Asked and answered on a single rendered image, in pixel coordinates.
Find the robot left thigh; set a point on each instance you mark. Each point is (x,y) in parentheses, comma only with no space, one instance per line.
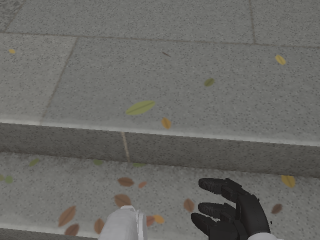
(125,224)

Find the left robot shin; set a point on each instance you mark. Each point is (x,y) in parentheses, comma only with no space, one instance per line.
(126,207)

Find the robot right hand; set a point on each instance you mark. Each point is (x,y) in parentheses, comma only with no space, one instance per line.
(235,224)

